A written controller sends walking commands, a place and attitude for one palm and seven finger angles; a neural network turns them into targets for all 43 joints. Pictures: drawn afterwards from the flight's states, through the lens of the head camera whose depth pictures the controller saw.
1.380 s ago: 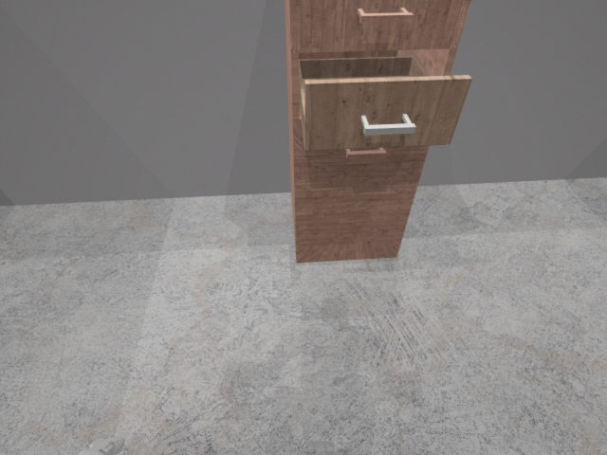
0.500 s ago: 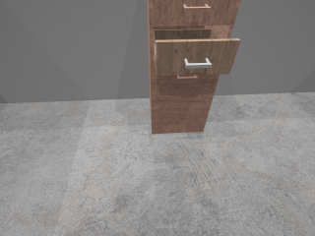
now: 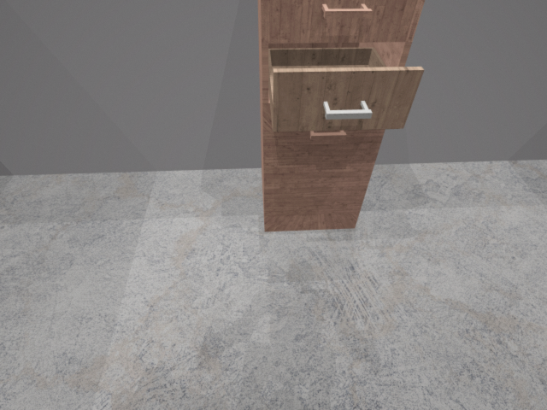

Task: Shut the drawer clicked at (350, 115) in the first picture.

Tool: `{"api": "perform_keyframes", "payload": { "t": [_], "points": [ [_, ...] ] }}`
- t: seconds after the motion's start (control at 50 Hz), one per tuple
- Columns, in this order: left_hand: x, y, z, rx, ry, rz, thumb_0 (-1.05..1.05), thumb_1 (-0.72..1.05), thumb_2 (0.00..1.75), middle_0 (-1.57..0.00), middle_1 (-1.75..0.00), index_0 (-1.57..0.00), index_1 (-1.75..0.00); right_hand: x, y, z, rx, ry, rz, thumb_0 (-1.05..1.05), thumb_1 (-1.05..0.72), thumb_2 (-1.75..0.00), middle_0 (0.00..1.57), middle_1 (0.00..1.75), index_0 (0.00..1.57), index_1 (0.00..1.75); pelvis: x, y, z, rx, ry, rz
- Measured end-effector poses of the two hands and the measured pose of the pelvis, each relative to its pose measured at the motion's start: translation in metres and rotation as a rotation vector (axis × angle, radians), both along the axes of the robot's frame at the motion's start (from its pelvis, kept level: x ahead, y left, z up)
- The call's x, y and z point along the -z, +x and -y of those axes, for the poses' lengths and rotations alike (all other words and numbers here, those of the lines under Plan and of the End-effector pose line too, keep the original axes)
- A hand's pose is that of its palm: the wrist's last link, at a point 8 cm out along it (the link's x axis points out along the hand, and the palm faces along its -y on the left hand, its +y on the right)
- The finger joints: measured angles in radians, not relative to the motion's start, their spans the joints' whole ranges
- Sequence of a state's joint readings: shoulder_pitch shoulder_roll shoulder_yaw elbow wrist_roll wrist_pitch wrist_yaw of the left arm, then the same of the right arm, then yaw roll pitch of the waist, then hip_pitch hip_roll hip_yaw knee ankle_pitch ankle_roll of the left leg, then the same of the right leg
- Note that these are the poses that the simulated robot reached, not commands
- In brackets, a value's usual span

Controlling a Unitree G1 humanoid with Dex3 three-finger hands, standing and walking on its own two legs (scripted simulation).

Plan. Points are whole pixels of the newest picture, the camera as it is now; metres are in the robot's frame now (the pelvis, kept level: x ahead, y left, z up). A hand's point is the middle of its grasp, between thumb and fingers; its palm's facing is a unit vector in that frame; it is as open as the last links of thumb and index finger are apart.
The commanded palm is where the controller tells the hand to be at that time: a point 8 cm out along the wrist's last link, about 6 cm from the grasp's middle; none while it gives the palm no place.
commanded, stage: look at it before walking up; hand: left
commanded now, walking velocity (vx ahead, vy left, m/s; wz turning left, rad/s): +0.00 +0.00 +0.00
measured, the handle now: (346, 109) +0.84 -0.14 +0.00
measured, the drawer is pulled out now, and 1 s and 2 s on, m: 0.17 0.17 0.17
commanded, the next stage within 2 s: walk to a spot facing it in 0.06 s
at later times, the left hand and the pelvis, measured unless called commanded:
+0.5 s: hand out of the picture +0.06 +0.21 -0.18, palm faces -0.11 -0.95 -0.29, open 7.4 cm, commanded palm none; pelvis -0.01 -0.01 -0.02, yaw -8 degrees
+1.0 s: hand out of the picture +0.06 +0.17 -0.16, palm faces -0.27 -0.93 -0.26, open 7.4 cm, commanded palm none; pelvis -0.04 -0.01 +0.00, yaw -22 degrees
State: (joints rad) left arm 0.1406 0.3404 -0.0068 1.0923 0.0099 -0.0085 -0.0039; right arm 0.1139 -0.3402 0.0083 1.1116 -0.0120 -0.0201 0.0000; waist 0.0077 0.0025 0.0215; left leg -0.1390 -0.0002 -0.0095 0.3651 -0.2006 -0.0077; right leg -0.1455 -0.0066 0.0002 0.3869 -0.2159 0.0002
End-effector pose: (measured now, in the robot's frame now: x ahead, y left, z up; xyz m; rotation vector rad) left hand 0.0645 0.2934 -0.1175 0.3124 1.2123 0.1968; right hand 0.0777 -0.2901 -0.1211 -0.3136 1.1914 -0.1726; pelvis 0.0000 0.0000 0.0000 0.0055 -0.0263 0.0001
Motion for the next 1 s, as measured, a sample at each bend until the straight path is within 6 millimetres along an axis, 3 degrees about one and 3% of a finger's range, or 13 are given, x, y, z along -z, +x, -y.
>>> {"api": "perform_keyframes", "payload": {
  "t": [0.32,0.48,0.62,0.78,0.9,1.0],
  "points": [
    [0.002,0.006,0.005,0.004,0.003,-0.011,0.01,0.9,0.9,-0.21,-0.3,-0.2,-0.3,0.001,0.008,-0.001,0.028,0.001,0.039,0.0,-0.91,-0.9,0.2,0.3,0.2,0.3,0.002,0.002,0.002,0.041,0.002,0.001],
    [0.022,-0.003,0.036,0.064,-0.048,-0.069,0.01,0.9,0.9,-0.2,-0.3,-0.2,-0.29,0.023,-0.032,-0.015,0.129,0.066,0.026,0.0,-0.91,-0.9,0.2,0.3,0.2,0.3,0.015,-0.011,0.009,0.124,0.028,0.003],
    [0.029,-0.014,0.074,0.107,-0.055,-0.073,0.01,0.9,0.9,-0.2,-0.3,-0.2,-0.3,0.053,-0.076,-0.004,0.232,0.128,-0.021,0.0,-0.91,-0.9,0.2,0.3,0.2,0.3,0.029,-0.023,0.029,0.185,0.025,0.019],
    [0.011,-0.029,0.094,0.138,-0.072,-0.11,0.01,0.9,0.9,-0.21,-0.3,-0.2,-0.3,0.029,-0.099,0.009,0.307,0.121,-0.01,0.01,-0.91,-0.9,0.2,0.3,0.2,0.3,0.007,-0.035,0.035,0.266,0.045,-0.017],
    [0.009,-0.016,0.088,0.191,-0.07,-0.097,0.01,0.9,0.9,-0.21,-0.3,-0.2,-0.3,0.019,-0.109,0.013,0.363,0.083,0.029,0.01,-0.91,-0.9,0.2,0.3,0.2,0.3,0.004,-0.04,0.026,0.328,0.038,-0.035],
    [0.011,0.001,0.074,0.246,-0.072,-0.069,0.01,0.9,0.9,-0.21,-0.3,-0.2,-0.3,0.011,-0.114,0.002,0.399,0.056,0.067,0.01,-0.91,-0.9,0.2,0.3,0.2,0.3,0.005,-0.043,0.01,0.385,0.029,-0.04]
  ]
}}
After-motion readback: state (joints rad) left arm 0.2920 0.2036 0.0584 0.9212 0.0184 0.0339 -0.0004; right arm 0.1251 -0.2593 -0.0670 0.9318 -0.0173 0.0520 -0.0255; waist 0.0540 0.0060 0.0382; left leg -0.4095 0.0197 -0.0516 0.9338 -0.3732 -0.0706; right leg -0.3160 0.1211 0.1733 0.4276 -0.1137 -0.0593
